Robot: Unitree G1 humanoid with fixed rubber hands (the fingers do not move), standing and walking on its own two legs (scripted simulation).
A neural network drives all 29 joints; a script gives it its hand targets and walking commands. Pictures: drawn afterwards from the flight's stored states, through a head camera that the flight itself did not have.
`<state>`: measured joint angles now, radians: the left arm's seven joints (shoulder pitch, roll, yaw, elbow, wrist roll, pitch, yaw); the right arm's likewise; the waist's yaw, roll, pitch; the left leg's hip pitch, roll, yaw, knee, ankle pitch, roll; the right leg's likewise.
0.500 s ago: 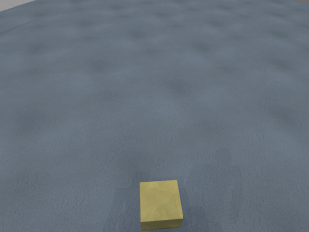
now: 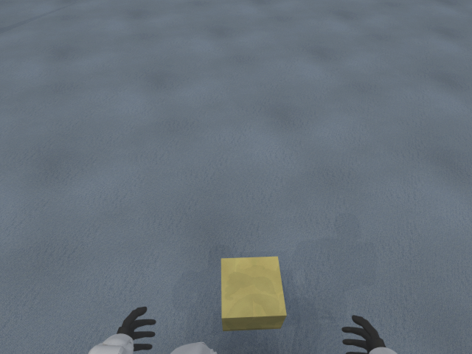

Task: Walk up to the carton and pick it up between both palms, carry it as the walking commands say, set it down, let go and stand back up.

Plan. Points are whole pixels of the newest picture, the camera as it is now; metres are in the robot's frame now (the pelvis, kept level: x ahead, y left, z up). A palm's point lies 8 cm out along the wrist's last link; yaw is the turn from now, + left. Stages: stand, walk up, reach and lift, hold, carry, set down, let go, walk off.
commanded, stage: reach and lift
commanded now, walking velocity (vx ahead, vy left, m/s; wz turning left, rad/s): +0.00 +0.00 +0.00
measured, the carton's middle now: (250, 293) +0.45 -0.04 -0.66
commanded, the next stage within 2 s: none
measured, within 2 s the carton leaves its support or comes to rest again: neither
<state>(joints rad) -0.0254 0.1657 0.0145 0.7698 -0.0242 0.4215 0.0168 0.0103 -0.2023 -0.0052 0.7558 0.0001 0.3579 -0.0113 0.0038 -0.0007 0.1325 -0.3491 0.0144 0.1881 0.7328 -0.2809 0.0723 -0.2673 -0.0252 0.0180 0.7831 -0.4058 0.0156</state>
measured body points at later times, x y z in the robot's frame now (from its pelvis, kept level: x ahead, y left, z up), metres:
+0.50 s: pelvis +0.01 +0.02 -0.04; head +0.14 +0.02 +0.39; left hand +0.23 +0.22 -0.18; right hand +0.23 -0.21 -0.17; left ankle +0.09 +0.06 -0.71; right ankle +0.02 -0.14 -0.71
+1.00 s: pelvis -0.03 -0.02 -0.07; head +0.23 -0.03 +0.30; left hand +0.38 +0.17 -0.19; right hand +0.39 -0.22 -0.19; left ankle +0.09 +0.06 -0.71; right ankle +0.02 -0.14 -0.71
